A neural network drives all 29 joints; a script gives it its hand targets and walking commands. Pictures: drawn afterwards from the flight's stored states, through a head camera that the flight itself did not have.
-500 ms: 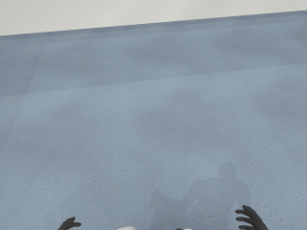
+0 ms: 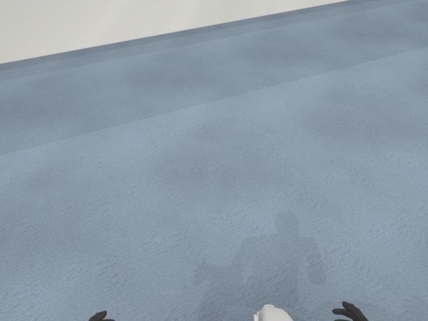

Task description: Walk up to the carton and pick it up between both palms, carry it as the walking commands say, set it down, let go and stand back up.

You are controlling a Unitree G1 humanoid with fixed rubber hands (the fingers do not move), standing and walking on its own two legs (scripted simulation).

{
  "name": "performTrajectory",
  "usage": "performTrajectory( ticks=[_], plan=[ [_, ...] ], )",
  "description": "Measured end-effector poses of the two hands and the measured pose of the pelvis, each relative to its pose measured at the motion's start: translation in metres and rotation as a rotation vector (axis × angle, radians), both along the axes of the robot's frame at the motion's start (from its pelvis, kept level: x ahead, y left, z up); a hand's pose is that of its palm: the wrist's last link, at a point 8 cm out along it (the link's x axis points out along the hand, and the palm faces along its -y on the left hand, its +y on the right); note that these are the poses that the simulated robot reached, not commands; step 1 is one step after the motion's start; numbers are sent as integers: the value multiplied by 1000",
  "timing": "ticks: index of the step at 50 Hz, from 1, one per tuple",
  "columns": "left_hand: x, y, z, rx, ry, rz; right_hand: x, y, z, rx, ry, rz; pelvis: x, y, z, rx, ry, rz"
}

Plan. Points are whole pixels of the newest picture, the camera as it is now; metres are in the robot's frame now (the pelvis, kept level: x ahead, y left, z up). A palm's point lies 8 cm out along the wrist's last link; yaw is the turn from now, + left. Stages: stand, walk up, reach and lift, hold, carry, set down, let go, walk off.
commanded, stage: walk up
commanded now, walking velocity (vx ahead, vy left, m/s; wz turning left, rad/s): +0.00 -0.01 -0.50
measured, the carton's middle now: out of the picture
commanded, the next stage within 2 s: none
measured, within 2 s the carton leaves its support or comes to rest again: neither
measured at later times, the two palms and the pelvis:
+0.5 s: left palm out of the picture +0.11 +0.22 -0.12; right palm out of the picture +0.05 -0.30 -0.09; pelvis -0.02 -0.02 +0.00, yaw -8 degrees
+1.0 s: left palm (148, 311) +0.17 +0.15 -0.11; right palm out of the picture +0.08 -0.37 -0.11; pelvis +0.01 -0.08 -0.01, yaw -20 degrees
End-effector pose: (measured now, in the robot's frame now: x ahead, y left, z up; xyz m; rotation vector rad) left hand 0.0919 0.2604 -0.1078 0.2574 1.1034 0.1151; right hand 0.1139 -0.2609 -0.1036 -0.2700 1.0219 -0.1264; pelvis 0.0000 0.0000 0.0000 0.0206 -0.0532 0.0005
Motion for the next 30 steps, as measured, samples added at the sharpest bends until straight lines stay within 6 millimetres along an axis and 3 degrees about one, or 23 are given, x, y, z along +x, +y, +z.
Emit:
performTrajectory(
  ticks=[4, 7, 12, 18, 22, 26, 30],
  plan=[
    [8, -14, 9, 46, -24, -18, -9, -20, -22, 33, 41, -21, 1, -16, -7, 36, 22, -12],
    [0, -20, 11, 68, -15, -17, -8, -28, -27, 45, 53, -14, -4, -27, -7, 40, 9, -28],
    [-4, -27, 17, 74, 4, -25, -4, -36, -11, 36, 28, -18, -9, -34, 3, 28, 51, -64],
    [2, -31, 6, 31, 11, -73, -12, -39, 5, -5, -4, -51, -15, -29, 4, -14, 80, -110],
    [8, -29, -11, -7, 12, -122, -34, -35, 9, -37, 4, -103, -20, -20, -1, -46, 63, -135],
    [19, -38, -12, -51, -2, -141, -65, -37, 17, -65, 76, -159, -15, -16, 5, -65, 35, -149],
    [27, -42, -15, -65, 2, -151, -64, -37, 20, -71, 84, -172, -8, -18, 7, -70, 30, -155]
  ],
)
